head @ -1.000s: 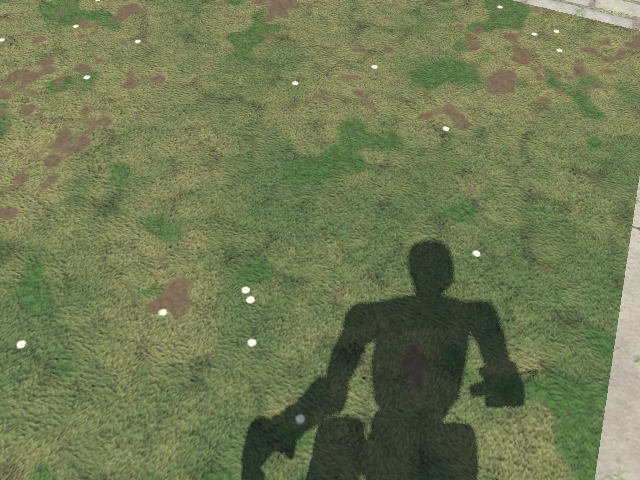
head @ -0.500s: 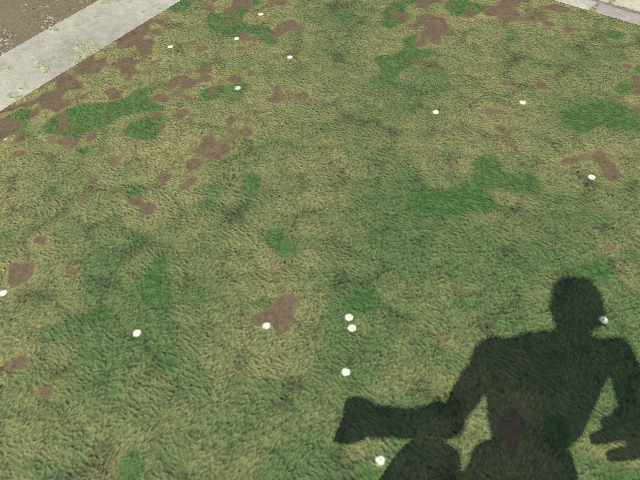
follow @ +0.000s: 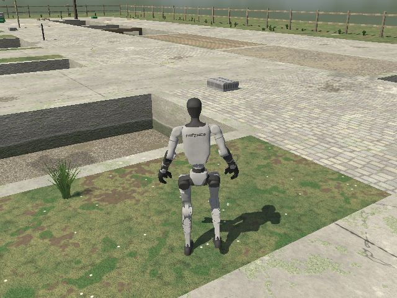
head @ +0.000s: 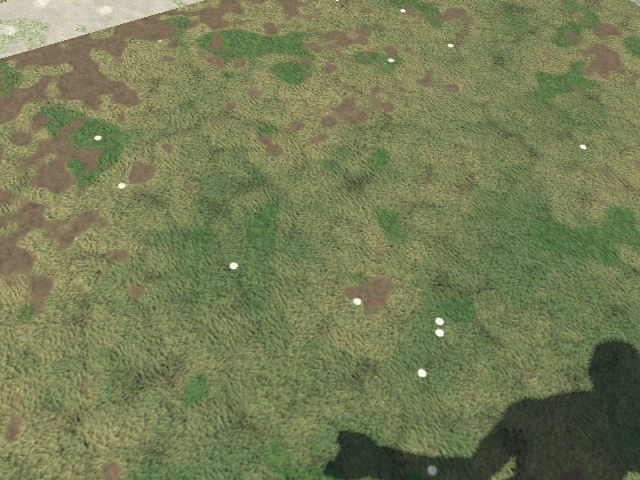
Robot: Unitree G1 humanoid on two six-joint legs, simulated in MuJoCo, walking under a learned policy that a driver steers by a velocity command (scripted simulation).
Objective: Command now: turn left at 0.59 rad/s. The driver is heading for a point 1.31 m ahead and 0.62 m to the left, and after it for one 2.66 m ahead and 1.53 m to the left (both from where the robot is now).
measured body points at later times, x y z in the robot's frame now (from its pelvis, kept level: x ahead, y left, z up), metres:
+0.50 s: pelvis +0.03 -0.03 +0.00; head +0.06 -0.04 +0.45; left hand +0.06 +0.28 -0.09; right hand +0.26 -0.27 -0.10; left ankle +0.00 +0.12 -0.66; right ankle +0.05 -0.15 -0.74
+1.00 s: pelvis +0.16 +0.14 +0.00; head +0.18 +0.18 +0.45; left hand +0.16 +0.46 -0.10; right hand +0.39 -0.05 -0.09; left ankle +0.09 +0.18 -0.74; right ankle +0.33 +0.05 -0.67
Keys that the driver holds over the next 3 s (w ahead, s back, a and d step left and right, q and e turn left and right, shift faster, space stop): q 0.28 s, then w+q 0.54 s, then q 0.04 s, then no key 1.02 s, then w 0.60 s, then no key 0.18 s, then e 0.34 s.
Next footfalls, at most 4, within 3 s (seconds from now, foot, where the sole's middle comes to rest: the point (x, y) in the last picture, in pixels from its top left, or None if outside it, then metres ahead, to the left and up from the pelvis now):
0.28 right None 0.08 -0.13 -0.78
0.76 left None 0.13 0.20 -0.78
1.20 right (202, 473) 0.45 0.21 -0.78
1.48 left None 0.24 0.36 -0.78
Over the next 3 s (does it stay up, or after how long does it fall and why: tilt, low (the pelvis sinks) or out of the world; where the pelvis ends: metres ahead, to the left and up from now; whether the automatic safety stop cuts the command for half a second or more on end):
stays up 0.60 0.50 0.00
